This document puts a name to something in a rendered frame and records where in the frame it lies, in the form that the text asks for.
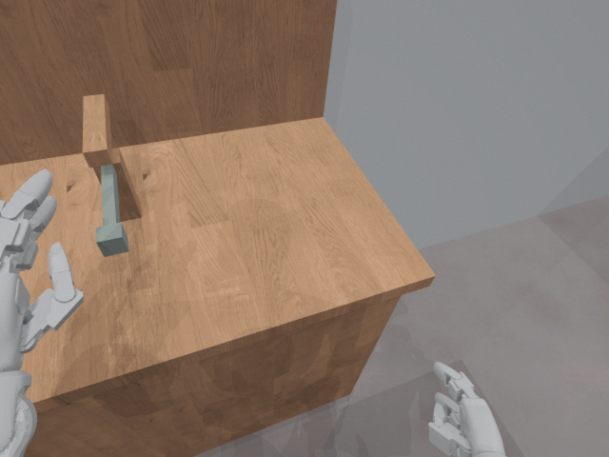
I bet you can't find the robot right hand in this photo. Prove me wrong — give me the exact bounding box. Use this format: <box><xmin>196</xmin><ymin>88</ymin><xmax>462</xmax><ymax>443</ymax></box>
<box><xmin>428</xmin><ymin>362</ymin><xmax>505</xmax><ymax>457</ymax></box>

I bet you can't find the counter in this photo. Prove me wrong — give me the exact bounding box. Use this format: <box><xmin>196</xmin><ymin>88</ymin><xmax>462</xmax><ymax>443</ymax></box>
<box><xmin>0</xmin><ymin>0</ymin><xmax>436</xmax><ymax>457</ymax></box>

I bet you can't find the tap lever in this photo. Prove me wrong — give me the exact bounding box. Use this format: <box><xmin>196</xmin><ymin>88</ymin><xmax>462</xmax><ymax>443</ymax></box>
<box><xmin>96</xmin><ymin>165</ymin><xmax>129</xmax><ymax>257</ymax></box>

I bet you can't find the robot left forearm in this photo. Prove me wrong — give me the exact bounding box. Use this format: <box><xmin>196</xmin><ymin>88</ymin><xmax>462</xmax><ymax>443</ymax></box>
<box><xmin>0</xmin><ymin>370</ymin><xmax>37</xmax><ymax>457</ymax></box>

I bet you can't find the robot left hand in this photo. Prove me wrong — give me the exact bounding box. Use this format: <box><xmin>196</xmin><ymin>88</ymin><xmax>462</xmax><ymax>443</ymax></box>
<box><xmin>0</xmin><ymin>169</ymin><xmax>84</xmax><ymax>372</ymax></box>

